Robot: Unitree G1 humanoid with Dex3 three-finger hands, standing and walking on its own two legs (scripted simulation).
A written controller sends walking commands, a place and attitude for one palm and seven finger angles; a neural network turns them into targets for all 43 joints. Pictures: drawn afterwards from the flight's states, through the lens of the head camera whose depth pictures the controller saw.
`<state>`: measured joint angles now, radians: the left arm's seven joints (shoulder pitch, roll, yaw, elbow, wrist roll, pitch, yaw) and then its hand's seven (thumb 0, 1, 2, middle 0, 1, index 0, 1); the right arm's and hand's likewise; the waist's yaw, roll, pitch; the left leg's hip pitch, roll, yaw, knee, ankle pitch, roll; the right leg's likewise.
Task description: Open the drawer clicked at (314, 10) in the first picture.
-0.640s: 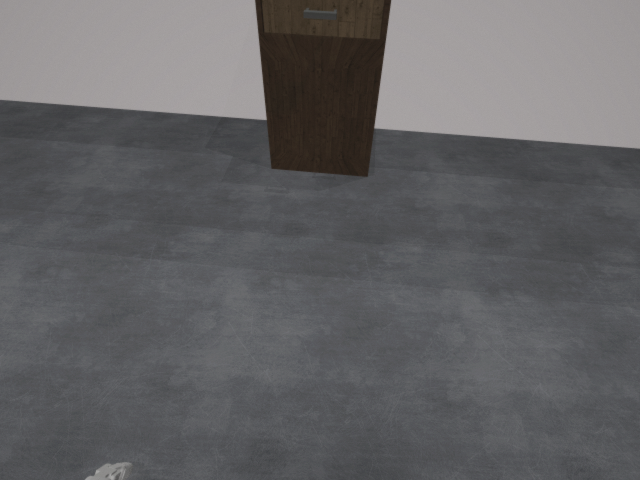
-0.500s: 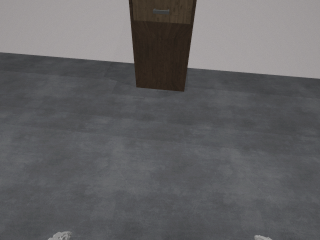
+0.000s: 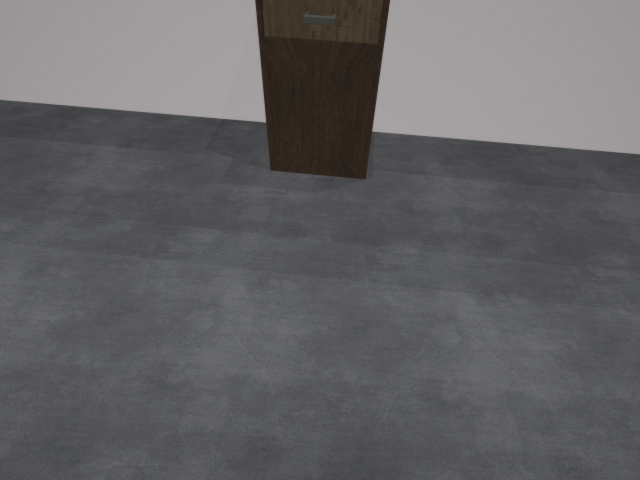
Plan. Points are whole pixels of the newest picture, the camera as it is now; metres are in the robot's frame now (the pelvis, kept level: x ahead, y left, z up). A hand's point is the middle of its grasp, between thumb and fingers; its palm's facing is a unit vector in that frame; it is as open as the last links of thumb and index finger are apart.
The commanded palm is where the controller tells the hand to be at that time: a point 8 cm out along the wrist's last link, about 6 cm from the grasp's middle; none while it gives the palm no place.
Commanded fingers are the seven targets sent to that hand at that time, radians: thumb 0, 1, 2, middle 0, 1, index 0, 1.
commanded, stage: stand and wait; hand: left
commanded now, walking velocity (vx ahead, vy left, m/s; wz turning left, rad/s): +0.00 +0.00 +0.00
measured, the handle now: (320, 17) +1.63 +0.10 -0.02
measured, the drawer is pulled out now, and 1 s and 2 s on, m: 0.00 0.00 0.00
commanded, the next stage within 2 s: look at it before walking up in 0.18 s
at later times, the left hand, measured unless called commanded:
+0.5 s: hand out of the picture +0.06 +0.24 -0.16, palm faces -0.03 -0.94 -0.33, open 7.4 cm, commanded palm none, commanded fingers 0.00 0.90 0.90 -0.20 -0.30 -0.20 -0.30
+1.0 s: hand out of the picture +0.06 +0.24 -0.16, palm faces -0.02 -0.95 -0.32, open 7.4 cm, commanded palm none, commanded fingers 0.00 0.90 0.90 -0.20 -0.30 -0.20 -0.30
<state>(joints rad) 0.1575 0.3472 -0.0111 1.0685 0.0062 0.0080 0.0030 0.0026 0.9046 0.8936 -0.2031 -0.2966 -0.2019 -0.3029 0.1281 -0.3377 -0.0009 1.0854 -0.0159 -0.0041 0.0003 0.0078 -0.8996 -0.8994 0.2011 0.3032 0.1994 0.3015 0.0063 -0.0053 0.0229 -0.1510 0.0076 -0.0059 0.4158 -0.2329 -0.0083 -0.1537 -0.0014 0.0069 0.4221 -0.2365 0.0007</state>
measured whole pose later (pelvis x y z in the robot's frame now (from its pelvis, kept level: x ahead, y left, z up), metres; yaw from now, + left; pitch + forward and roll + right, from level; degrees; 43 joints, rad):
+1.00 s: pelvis +0.00 +0.00 +0.00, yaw +0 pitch -1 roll +0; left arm 0.17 0.32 -0.01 1.09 0.01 0.01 0.01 0.00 0.91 0.89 -0.20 -0.30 -0.20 -0.30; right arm 0.13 -0.32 0.01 1.11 -0.02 0.00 0.00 0.01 -0.90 -0.90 0.20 0.30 0.20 0.30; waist 0.01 0.00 0.01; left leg -0.15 0.02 0.00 0.40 -0.22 -0.01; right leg -0.15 0.01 0.01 0.40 -0.22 0.00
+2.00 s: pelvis +0.37 +0.00 -0.02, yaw -2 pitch -1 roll -3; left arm 0.38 0.19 0.05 1.11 0.02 -0.04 0.00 0.00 0.92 0.89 -0.20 -0.30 -0.20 -0.30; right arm 0.17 -0.16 -0.06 1.01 -0.03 -0.06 0.02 0.00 -0.92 -0.90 0.19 0.30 0.19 0.30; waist 0.03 -0.04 0.01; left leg -0.39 0.10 0.14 0.64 -0.25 0.02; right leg -0.11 -0.05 -0.16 0.56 -0.41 0.01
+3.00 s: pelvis +0.79 -0.02 -0.02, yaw -4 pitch -2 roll -2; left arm 0.37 0.16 0.04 1.13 0.02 -0.03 0.01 0.00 0.91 0.89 -0.20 -0.30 -0.20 -0.30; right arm 0.19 -0.17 -0.05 1.03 -0.03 -0.05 0.02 0.01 -0.92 -0.90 0.19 0.30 0.19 0.30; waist 0.03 -0.03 0.04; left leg -0.38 0.09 0.15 0.62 -0.22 0.03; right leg -0.14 -0.07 -0.18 0.66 -0.44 0.01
